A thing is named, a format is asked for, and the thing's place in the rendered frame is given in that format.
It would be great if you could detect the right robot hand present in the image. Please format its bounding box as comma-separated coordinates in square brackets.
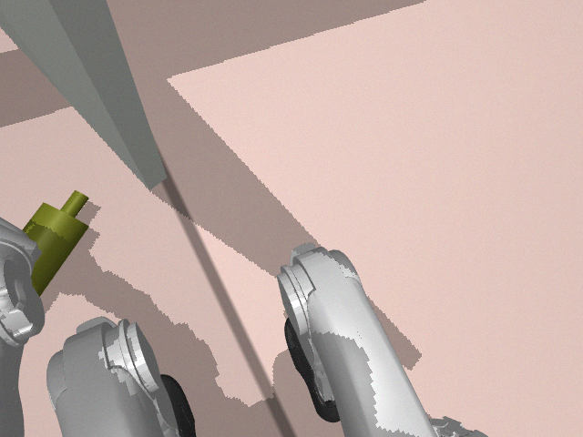
[429, 416, 488, 437]

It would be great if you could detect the left robot arm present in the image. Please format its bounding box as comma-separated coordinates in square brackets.
[0, 218, 45, 437]

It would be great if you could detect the bottle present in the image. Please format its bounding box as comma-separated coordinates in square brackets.
[22, 190, 89, 297]

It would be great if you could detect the left robot foot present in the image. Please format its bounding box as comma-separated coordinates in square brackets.
[160, 374, 196, 437]

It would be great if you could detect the right robot foot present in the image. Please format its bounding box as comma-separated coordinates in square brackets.
[284, 317, 340, 422]

